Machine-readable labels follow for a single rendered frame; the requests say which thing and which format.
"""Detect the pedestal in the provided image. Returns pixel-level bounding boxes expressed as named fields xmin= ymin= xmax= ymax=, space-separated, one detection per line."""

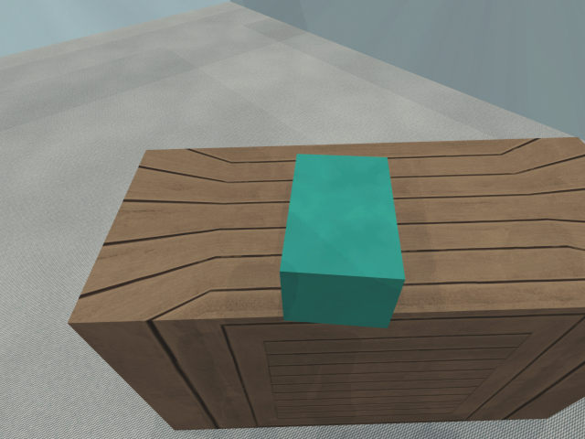
xmin=68 ymin=137 xmax=585 ymax=431

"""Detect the carton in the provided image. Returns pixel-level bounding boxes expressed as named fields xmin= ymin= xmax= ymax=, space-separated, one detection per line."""
xmin=280 ymin=154 xmax=405 ymax=328

